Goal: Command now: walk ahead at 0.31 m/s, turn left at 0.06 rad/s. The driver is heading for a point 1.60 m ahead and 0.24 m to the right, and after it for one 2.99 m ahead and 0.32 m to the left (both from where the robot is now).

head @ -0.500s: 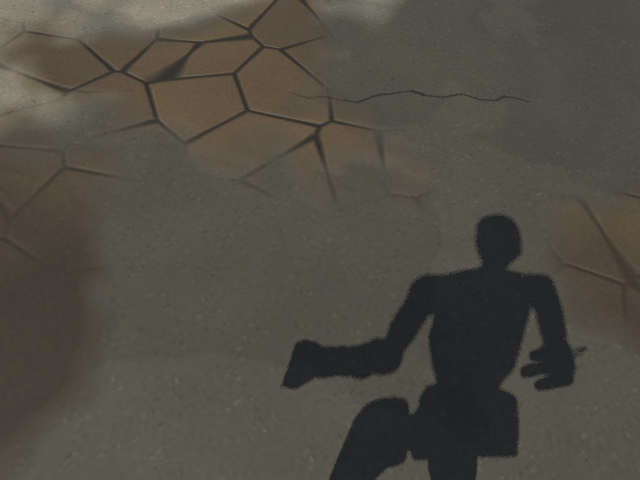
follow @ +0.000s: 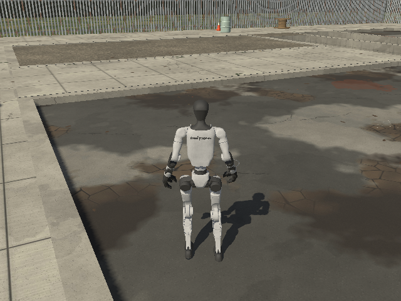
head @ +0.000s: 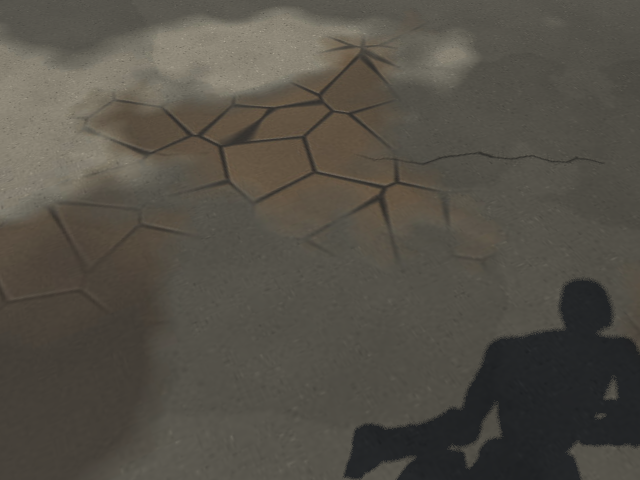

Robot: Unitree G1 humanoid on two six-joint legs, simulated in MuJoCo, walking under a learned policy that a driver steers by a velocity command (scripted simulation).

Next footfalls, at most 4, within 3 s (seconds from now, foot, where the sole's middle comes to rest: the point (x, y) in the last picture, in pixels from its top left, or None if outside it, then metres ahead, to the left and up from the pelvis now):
0.50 right None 0.40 -0.12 -0.77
1.04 left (287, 405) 0.70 0.12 -0.77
1.58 right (405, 316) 0.95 -0.16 -0.77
2.12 left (371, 211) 1.32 -0.09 -0.77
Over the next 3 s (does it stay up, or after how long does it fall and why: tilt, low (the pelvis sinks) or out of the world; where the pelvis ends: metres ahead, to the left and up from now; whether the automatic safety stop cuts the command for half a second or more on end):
stays up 1.52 -0.33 0.01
